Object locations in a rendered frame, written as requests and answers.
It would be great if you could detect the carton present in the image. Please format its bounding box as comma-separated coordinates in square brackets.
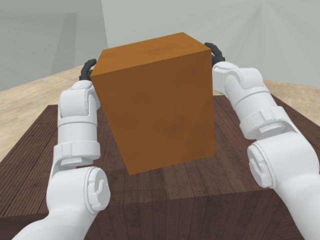
[89, 32, 215, 175]

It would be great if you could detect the robot right forearm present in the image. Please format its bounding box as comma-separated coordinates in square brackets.
[212, 61, 320, 172]

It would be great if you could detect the right robot upper arm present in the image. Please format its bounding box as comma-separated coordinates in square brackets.
[247, 131, 320, 240]

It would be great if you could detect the right robot hand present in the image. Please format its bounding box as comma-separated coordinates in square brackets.
[204, 42, 225, 68]

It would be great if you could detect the left robot hand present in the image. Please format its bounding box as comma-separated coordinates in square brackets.
[79, 58, 97, 81]

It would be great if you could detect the robot left forearm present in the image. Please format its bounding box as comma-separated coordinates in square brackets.
[46, 80, 101, 210]

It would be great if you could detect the left robot upper arm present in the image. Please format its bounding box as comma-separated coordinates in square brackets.
[12, 166, 111, 240]

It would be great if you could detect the pedestal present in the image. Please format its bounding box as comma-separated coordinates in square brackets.
[0, 94, 320, 240]

